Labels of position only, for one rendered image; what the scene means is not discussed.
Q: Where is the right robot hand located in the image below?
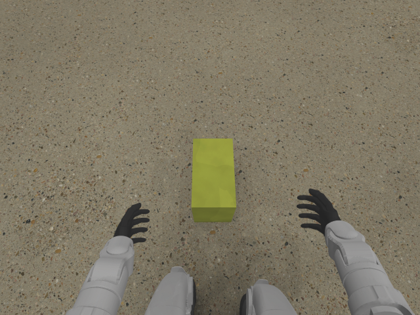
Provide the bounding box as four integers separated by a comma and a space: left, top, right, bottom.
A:
297, 188, 341, 236

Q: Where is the left robot hand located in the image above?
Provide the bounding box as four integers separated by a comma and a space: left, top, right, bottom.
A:
114, 203, 150, 244

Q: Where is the right robot forearm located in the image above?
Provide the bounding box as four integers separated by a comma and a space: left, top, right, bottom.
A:
325, 220, 415, 315

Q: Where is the robot left shin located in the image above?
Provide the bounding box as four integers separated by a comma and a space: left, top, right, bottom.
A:
170, 266, 192, 315

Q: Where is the carton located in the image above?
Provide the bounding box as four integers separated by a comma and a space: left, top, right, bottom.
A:
192, 138, 236, 222

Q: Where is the robot right thigh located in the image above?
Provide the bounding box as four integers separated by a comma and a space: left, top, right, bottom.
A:
246, 283, 297, 315

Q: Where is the left robot forearm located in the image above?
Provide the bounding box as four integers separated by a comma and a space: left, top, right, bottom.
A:
65, 236, 135, 315

